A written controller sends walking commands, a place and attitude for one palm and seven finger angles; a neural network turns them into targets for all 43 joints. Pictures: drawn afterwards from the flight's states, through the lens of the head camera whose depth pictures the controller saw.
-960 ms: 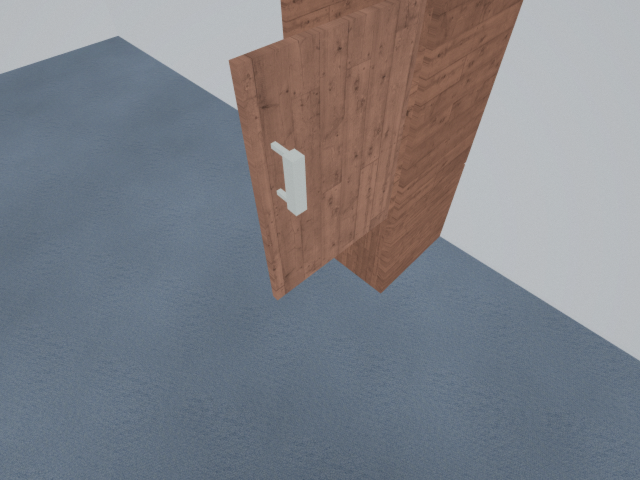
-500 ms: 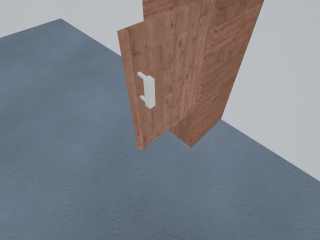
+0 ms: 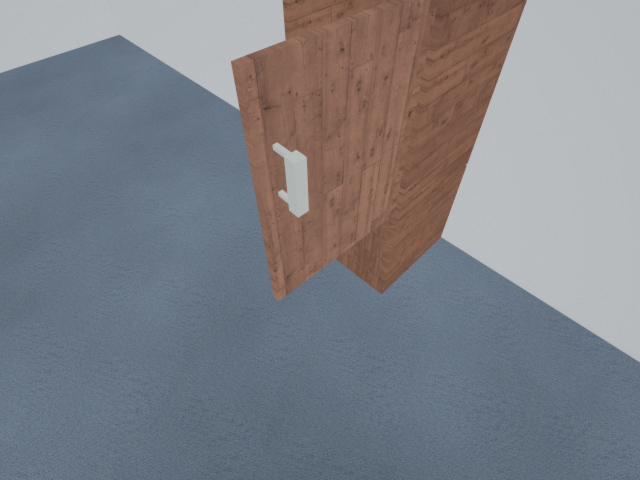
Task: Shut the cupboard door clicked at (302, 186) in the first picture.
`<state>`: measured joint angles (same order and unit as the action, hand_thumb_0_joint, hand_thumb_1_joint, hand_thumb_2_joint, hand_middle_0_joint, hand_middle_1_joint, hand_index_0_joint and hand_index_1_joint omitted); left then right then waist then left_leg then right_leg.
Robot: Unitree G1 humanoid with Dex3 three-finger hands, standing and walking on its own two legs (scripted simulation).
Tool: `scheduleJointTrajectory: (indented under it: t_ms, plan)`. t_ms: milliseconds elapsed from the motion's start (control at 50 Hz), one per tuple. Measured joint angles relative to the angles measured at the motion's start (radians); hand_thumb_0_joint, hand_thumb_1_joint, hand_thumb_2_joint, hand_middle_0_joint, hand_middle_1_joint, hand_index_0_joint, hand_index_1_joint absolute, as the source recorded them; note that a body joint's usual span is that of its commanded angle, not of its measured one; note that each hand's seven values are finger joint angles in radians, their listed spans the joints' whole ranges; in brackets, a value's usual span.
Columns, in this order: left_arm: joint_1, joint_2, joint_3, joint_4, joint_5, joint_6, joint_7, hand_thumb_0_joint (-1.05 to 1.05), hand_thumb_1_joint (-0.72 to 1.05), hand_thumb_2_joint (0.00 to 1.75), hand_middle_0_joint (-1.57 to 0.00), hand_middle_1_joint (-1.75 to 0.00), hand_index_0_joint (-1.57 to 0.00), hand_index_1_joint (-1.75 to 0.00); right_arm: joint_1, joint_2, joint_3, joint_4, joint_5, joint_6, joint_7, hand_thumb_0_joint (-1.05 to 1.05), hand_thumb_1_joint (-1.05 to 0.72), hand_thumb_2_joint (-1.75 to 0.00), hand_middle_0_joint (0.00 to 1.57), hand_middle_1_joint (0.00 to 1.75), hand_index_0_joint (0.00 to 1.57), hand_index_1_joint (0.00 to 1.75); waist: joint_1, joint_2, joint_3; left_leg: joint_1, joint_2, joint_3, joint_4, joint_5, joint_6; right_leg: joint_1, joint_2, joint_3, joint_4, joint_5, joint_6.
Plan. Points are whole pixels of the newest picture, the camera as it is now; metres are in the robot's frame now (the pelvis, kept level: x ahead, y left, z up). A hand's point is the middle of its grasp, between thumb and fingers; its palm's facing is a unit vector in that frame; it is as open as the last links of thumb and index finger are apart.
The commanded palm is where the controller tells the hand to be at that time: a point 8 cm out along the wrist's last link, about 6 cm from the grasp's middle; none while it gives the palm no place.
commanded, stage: walk to a spot facing it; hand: left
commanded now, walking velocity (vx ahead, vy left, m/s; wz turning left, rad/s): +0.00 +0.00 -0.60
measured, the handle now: (289, 179) +0.57 +0.09 +0.03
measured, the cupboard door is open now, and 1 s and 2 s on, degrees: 87 87 87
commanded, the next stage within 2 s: none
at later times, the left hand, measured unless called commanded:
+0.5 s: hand out of the picture +0.07 +0.17 -0.18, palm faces -0.16 -0.95 -0.27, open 7.3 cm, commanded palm none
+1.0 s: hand out of the picture +0.13 +0.18 -0.18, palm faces -0.39 -0.89 -0.24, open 7.4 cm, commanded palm none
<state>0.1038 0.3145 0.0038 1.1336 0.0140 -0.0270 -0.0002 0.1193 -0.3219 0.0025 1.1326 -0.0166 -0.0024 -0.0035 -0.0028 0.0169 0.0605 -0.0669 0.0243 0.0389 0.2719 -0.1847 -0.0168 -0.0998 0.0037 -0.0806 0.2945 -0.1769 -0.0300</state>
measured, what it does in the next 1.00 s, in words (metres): steps on the spot, turning right: left foot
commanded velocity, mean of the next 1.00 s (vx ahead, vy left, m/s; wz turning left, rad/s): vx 0.00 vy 0.00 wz -0.60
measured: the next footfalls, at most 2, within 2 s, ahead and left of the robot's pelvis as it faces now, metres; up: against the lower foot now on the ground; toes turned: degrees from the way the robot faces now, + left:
left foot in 0.90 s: +0.04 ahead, +0.13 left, +0.00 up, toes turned -27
right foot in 1.18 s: -0.09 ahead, -0.13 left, +0.00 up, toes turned -38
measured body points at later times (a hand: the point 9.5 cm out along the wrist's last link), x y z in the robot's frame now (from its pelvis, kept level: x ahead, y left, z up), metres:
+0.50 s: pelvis -0.03 -0.02 -0.03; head +0.02 -0.06 +0.42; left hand +0.08 +0.22 -0.16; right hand -0.03 -0.28 -0.20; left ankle -0.04 +0.13 -0.72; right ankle -0.03 -0.10 -0.75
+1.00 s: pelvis -0.04 +0.01 -0.01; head +0.02 +0.01 +0.43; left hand +0.15 +0.23 -0.16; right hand -0.05 -0.26 -0.14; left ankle +0.01 +0.15 -0.75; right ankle -0.08 -0.09 -0.69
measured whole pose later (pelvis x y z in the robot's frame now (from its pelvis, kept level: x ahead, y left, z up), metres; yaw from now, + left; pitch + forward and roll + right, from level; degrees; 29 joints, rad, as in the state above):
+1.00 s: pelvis -0.04 +0.01 -0.01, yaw -28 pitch +2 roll -1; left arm 0.17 0.28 0.10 0.91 0.03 0.07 -0.03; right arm 0.13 -0.21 -0.02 0.90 -0.03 0.01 -0.04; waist 0.04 -0.04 0.10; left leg -0.25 0.05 0.00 0.51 -0.30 -0.03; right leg -0.54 0.08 0.06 1.02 -0.45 0.04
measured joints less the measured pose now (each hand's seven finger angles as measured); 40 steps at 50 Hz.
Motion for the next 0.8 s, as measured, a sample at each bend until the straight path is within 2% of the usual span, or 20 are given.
scheduleJointTrajectory:
  t_ms: [120, 320, 380, 400, 420, 440, 460, 500, 540, 580, 660, 800]
  plan:
    - [0.015, -0.014, 0.010, -0.017, 0.000, 0.023, 0.010, 0.00, 0.90, 0.90, -0.20, -0.30, -0.21, -0.30, -0.003, 0.015, -0.007, -0.021, -0.003, 0.011, -0.016, 0.01, -0.91, -0.90, 0.20, 0.30, 0.20, 0.30, 0.013, 0.001, -0.001, -0.026, 0.012, 0.030, 0.050, -0.027, -0.004, -0.038, 0.010, 0.029, 0.047, -0.014, -0.002]
    - [0.069, -0.072, 0.037, -0.108, 0.012, 0.085, -0.013, 0.00, 0.91, 0.90, -0.20, -0.30, -0.20, -0.30, 0.044, 0.097, -0.031, -0.109, -0.007, 0.034, -0.027, 0.01, -0.91, -0.90, 0.20, 0.30, 0.20, 0.30, 0.014, -0.026, 0.031, -0.112, 0.042, 0.131, 0.235, -0.126, -0.002, -0.194, 0.036, 0.122, 0.283, -0.090, -0.004]
    - [0.064, -0.087, 0.048, -0.135, 0.012, 0.099, -0.022, 0.00, 0.91, 0.90, -0.20, -0.30, -0.21, -0.30, 0.065, 0.104, -0.038, -0.116, -0.014, 0.031, -0.028, 0.01, -0.90, -0.90, 0.20, 0.30, 0.20, 0.30, 0.016, -0.024, 0.055, -0.118, 0.053, 0.156, 0.273, -0.144, -0.004, -0.258, 0.024, 0.093, 0.473, -0.235, 0.008]
    - [0.063, -0.094, 0.052, -0.144, 0.012, 0.100, -0.025, 0.00, 0.91, 0.90, -0.20, -0.30, -0.20, -0.30, 0.072, 0.103, -0.040, -0.115, -0.016, 0.031, -0.029, 0.01, -0.90, -0.90, 0.20, 0.30, 0.20, 0.30, 0.016, -0.014, 0.061, -0.120, 0.063, 0.158, 0.286, -0.151, -0.009, -0.259, 0.019, 0.079, 0.494, -0.259, 0.009]
    - [0.065, -0.101, 0.055, -0.155, 0.012, 0.096, -0.028, 0.00, 0.91, 0.90, -0.20, -0.30, -0.20, -0.30, 0.080, 0.100, -0.042, -0.114, -0.017, 0.033, -0.029, 0.01, -0.90, -0.90, 0.20, 0.30, 0.20, 0.30, 0.018, -0.002, 0.064, -0.125, 0.075, 0.159, 0.308, -0.161, -0.016, -0.246, 0.014, 0.064, 0.474, -0.244, 0.010]
    - [0.074, -0.103, 0.056, -0.169, 0.014, 0.087, -0.031, 0.00, 0.91, 0.90, -0.20, -0.30, -0.21, -0.30, 0.089, 0.097, -0.044, -0.114, -0.015, 0.037, -0.028, 0.01, -0.90, -0.90, 0.20, 0.30, 0.20, 0.30, 0.020, 0.003, 0.058, -0.143, 0.086, 0.160, 0.346, -0.178, -0.023, -0.222, 0.006, 0.062, 0.405, -0.162, 0.006]
    - [0.082, -0.101, 0.060, -0.180, 0.017, 0.073, -0.029, 0.00, 0.91, 0.90, -0.20, -0.30, -0.21, -0.30, 0.089, 0.098, -0.047, -0.114, -0.010, 0.046, -0.027, 0.01, -0.90, -0.90, 0.20, 0.30, 0.20, 0.30, 0.024, 0.000, 0.054, -0.183, 0.086, 0.144, 0.431, -0.236, -0.030, -0.224, 0.008, 0.066, 0.385, -0.145, -0.017]
    - [0.083, -0.109, 0.061, -0.187, 0.015, 0.060, -0.017, 0.00, 0.91, 0.90, -0.20, -0.30, -0.21, -0.30, 0.068, 0.089, -0.055, -0.115, -0.002, 0.065, -0.025, 0.01, -0.90, -0.90, 0.20, 0.30, 0.20, 0.30, 0.022, 0.013, 0.070, -0.272, 0.064, 0.053, 0.648, -0.323, -0.033, -0.235, 0.027, 0.065, 0.397, -0.156, -0.039]
    - [0.091, -0.116, 0.062, -0.190, 0.013, 0.059, -0.005, 0.00, 0.91, 0.90, -0.20, -0.30, -0.21, -0.30, 0.041, 0.083, -0.061, -0.121, 0.000, 0.073, -0.024, 0.01, -0.91, -0.90, 0.20, 0.30, 0.20, 0.30, 0.023, 0.016, 0.080, -0.345, 0.040, -0.001, 0.804, -0.302, -0.037, -0.230, 0.044, 0.080, 0.356, -0.135, -0.045]
    - [0.105, -0.120, 0.061, -0.188, 0.013, 0.058, 0.003, 0.00, 0.91, 0.90, -0.20, -0.30, -0.21, -0.30, 0.017, 0.082, -0.064, -0.136, 0.001, 0.070, -0.023, 0.01, -0.91, -0.90, 0.20, 0.30, 0.20, 0.30, 0.024, 0.007, 0.078, -0.387, 0.026, -0.021, 0.860, -0.259, -0.043, -0.224, 0.056, 0.107, 0.297, -0.091, -0.042]
    - [0.130, -0.120, 0.061, -0.180, 0.014, 0.059, 0.005, 0.00, 0.90, 0.90, -0.20, -0.30, -0.21, -0.30, -0.017, 0.088, -0.064, -0.171, 0.004, 0.060, -0.023, 0.01, -0.91, -0.90, 0.20, 0.30, 0.20, 0.30, 0.028, -0.016, 0.058, -0.396, 0.013, -0.035, 0.800, -0.228, -0.051, -0.213, 0.068, 0.166, 0.207, -0.026, -0.043]
    - [0.132, -0.103, 0.070, -0.191, 0.021, 0.067, -0.002, 0.00, 0.90, 0.90, -0.20, -0.30, -0.21, -0.30, -0.061, 0.102, -0.057, -0.207, 0.014, 0.049, -0.024, 0.01, -0.91, -0.90, 0.20, 0.30, 0.20, 0.30, 0.053, -0.044, 0.038, -0.317, -0.010, -0.055, 0.576, -0.255, -0.042, -0.222, 0.092, 0.251, 0.159, 0.025, -0.026]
